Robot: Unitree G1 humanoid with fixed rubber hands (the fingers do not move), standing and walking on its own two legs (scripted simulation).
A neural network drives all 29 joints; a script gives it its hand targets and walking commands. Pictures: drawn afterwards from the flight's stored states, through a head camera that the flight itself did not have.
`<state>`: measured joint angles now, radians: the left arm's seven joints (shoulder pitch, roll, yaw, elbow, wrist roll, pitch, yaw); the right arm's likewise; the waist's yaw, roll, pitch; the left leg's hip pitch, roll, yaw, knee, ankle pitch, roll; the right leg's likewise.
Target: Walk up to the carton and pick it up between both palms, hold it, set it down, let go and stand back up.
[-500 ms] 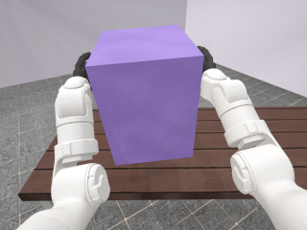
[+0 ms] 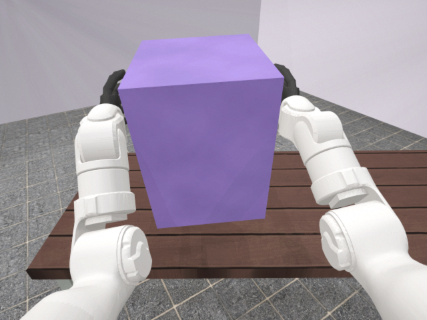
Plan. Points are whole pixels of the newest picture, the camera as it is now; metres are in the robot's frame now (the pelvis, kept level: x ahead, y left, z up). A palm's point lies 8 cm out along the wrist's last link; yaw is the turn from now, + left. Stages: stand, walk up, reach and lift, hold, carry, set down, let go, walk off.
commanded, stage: hold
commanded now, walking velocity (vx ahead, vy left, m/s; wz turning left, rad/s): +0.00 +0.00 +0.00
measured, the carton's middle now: (203, 129) +0.39 +0.00 +0.24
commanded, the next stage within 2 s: none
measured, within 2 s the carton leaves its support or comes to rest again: neither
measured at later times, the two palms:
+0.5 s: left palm (114, 114) +0.37 +0.16 +0.29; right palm (286, 106) +0.36 -0.15 +0.29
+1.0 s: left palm (116, 116) +0.37 +0.15 +0.29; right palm (287, 108) +0.36 -0.15 +0.29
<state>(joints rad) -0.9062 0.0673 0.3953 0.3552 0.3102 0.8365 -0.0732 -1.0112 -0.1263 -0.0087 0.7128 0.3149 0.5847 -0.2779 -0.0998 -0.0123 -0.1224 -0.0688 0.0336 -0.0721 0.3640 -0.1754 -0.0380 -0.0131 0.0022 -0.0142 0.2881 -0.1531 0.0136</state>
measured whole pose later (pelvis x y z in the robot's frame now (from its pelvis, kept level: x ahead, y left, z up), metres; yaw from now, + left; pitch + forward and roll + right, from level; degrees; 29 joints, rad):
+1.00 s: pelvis +0.01 +0.00 +0.00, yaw +0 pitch -7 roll -1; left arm -0.87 0.05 0.38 0.31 0.31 0.84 -0.06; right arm -0.99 -0.14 0.01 0.69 0.34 0.59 -0.28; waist -0.11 0.00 -0.12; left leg -0.07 0.03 -0.07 0.37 -0.18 -0.03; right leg -0.01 0.01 0.00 0.28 -0.16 0.02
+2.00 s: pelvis +0.00 +0.00 +0.00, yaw +0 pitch -6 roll -1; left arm -0.92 0.08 0.39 0.39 0.30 0.82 -0.07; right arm -1.02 -0.12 -0.01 0.73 0.31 0.58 -0.28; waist -0.10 -0.01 -0.12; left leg -0.08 0.03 -0.08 0.36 -0.17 -0.04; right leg -0.02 0.01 0.00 0.28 -0.15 0.01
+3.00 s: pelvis +0.00 +0.00 +0.00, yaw +0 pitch -6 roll -1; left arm -0.92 0.07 0.39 0.40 0.31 0.81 -0.06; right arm -1.02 -0.13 -0.02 0.73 0.31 0.60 -0.28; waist -0.10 -0.01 -0.13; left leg -0.09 0.03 -0.07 0.37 -0.17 -0.03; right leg -0.02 0.01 0.01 0.28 -0.15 0.02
